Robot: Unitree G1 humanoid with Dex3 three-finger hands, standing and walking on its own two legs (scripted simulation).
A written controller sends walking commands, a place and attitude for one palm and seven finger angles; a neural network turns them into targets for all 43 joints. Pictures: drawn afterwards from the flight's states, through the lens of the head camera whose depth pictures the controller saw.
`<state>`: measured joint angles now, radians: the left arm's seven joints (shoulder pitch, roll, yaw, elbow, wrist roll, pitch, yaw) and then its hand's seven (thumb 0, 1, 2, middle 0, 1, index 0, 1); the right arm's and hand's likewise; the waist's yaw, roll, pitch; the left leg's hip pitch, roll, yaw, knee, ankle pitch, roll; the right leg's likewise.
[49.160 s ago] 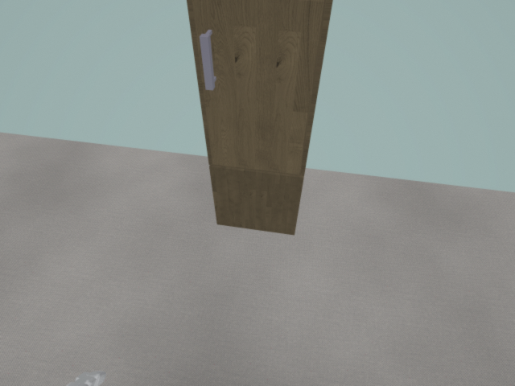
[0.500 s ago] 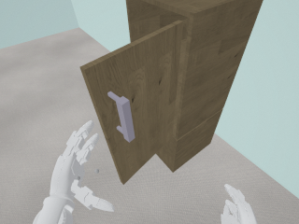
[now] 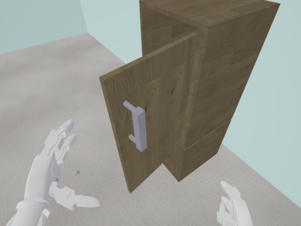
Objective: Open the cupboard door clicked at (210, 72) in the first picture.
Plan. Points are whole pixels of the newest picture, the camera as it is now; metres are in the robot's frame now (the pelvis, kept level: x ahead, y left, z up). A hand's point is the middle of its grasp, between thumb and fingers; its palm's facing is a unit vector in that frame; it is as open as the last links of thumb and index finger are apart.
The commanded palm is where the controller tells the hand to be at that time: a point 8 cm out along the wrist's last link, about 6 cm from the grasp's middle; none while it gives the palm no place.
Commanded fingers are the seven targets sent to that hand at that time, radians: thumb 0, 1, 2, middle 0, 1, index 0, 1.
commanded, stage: draw the hand back to the body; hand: left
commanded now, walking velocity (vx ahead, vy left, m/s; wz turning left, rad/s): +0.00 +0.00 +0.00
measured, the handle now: (134, 126) +0.35 +0.09 +0.10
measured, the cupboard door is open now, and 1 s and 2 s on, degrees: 100 100 100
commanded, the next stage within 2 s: step back with the hand held close in 0.98 s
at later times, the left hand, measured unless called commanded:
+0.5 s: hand (45, 154) +0.21 +0.25 +0.16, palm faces +0.38 -0.84 -0.40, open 10.3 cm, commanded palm +0.17 +0.29 +0.18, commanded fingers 0.00 0.76 0.84 -0.19 -0.30 -0.19 -0.30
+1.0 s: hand (40, 154) +0.20 +0.25 +0.17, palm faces +0.43 -0.81 -0.39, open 7.5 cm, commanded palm +0.16 +0.29 +0.18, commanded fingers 0.00 0.90 0.90 -0.20 -0.30 -0.20 -0.30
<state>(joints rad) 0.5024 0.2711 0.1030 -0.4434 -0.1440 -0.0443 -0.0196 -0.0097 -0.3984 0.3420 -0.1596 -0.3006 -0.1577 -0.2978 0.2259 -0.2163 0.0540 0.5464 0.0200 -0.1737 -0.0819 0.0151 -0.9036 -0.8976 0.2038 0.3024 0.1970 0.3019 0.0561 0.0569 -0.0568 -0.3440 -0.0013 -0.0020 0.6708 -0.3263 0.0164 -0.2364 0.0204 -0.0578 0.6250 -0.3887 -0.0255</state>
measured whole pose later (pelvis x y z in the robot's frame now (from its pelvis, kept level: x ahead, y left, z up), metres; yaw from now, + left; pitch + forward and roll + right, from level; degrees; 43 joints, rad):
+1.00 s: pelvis +0.01 -0.01 +0.02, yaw -2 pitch -5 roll +0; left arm 0.46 0.34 0.32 -0.35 -0.07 -0.09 0.11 0.02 0.88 0.89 -0.21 -0.30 -0.21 -0.30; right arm 0.18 -0.22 0.01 0.64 0.00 -0.07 -0.08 0.01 -0.90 -0.90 0.20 0.30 0.20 0.30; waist 0.07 0.06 0.03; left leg -0.10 0.01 0.02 0.40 -0.21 0.00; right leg 0.00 0.04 -0.03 0.34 -0.26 -0.04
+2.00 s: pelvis -0.13 +0.04 +0.00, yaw +1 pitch -1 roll -1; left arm 0.49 0.40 0.40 -0.56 -0.02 -0.21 0.17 0.02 0.88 0.89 -0.21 -0.30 -0.21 -0.30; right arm 0.21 -0.20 -0.01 0.61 -0.01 -0.07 -0.08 0.01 -0.90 -0.90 0.21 0.30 0.20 0.30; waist 0.01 -0.04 0.07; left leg -0.39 -0.02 0.01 0.66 -0.25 0.04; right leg -0.44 0.00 0.02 0.69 -0.29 0.02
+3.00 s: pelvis -0.30 +0.01 +0.01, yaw -4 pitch -1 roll -1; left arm 0.58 0.40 0.41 -0.45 -0.03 -0.23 0.15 0.01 0.88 0.89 -0.22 -0.30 -0.21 -0.30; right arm 0.25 -0.20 0.01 0.65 0.00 -0.09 -0.06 0.01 -0.90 -0.90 0.21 0.30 0.20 0.30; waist 0.02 0.03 -0.01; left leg -0.27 0.01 0.01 0.54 -0.25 0.01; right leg -0.16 0.06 -0.05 0.49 -0.31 -0.05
